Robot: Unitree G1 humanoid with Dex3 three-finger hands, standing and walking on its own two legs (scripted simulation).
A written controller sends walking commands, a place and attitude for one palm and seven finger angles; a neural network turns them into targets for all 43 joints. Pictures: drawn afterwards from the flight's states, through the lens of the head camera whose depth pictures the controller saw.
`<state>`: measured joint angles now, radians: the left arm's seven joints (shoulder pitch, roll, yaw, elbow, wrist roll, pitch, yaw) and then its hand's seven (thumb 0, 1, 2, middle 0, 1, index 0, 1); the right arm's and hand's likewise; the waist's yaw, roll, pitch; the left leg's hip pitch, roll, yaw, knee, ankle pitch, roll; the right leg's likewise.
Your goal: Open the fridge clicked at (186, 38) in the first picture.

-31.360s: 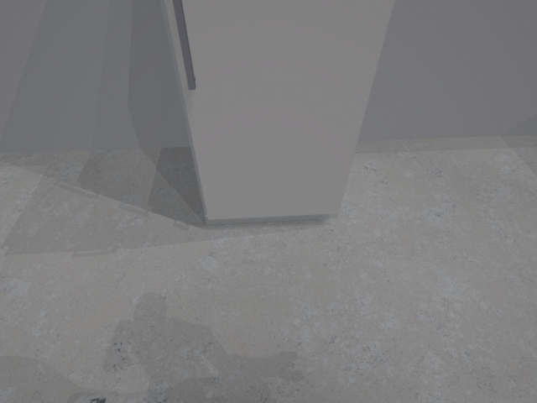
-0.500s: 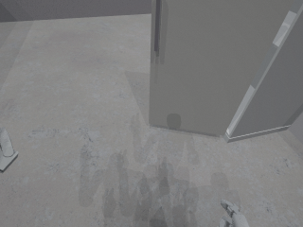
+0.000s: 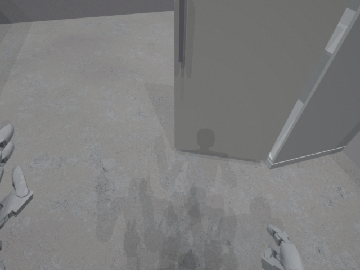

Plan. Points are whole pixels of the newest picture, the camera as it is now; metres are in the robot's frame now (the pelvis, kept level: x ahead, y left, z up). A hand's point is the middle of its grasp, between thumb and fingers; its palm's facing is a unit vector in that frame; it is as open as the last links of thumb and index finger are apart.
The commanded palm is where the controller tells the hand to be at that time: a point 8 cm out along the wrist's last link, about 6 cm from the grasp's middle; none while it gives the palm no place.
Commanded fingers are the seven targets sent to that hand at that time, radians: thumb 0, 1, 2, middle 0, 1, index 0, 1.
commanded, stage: stop stepping back and stand still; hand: left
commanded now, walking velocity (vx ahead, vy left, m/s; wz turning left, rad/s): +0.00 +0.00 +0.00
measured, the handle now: (182, 23) +0.94 +0.06 +0.14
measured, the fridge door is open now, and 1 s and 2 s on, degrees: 65 65 65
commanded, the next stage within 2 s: let the arm hang, fingers relaxed in 0.02 s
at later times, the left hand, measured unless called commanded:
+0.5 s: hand out of the picture +0.02 +0.18 -0.17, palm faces -0.02 -0.98 -0.18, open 7.0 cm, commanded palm none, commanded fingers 0.00 0.90 0.90 -0.20 -0.30 -0.20 -0.30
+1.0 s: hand out of the picture +0.04 +0.20 -0.17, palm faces -0.04 -0.98 -0.21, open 7.4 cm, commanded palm none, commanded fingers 0.00 0.90 0.90 -0.20 -0.30 -0.20 -0.30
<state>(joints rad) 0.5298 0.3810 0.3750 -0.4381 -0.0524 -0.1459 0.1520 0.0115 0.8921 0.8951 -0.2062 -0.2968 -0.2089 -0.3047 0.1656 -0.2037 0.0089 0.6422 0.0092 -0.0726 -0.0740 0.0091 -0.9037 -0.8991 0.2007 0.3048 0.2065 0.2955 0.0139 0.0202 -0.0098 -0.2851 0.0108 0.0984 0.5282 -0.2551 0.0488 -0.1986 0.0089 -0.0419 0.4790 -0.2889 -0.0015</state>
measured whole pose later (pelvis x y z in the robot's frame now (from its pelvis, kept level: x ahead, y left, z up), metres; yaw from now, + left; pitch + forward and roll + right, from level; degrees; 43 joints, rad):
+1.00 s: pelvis +0.00 +0.02 +0.01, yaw -1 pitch +0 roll +0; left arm 0.19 0.17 -0.02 1.14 0.02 0.00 0.02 0.00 0.91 0.90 -0.19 -0.29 -0.20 -0.30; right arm 0.21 -0.18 0.00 1.14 -0.02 0.01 -0.02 0.00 -0.92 -0.90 0.20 0.30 0.21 0.30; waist -0.01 0.02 0.03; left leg -0.19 -0.03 0.13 0.37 -0.18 0.08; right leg -0.14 -0.03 -0.01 0.38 -0.24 0.03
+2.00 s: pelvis +0.02 +0.02 +0.01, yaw -1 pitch -1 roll +0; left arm 0.15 0.25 -0.01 1.15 0.01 -0.01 0.01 0.00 0.91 0.89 -0.20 -0.29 -0.20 -0.30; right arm 0.16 -0.25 -0.01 1.14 -0.02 -0.01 -0.02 0.00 -0.91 -0.90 0.20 0.30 0.21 0.30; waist -0.01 0.00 0.05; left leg -0.13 -0.05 0.12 0.31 -0.18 0.08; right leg -0.08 -0.04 -0.02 0.33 -0.23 0.03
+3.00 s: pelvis +0.03 -0.01 +0.01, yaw +0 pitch +0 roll +0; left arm 0.09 0.32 -0.01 1.14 0.01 -0.02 0.00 0.00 0.91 0.89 -0.20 -0.29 -0.20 -0.30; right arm 0.09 -0.33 0.00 1.13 -0.02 0.00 -0.01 0.00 -0.90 -0.90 0.20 0.30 0.21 0.30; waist -0.01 0.01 0.06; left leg -0.10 -0.01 0.11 0.27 -0.17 0.03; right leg -0.03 0.01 -0.03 0.26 -0.22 -0.02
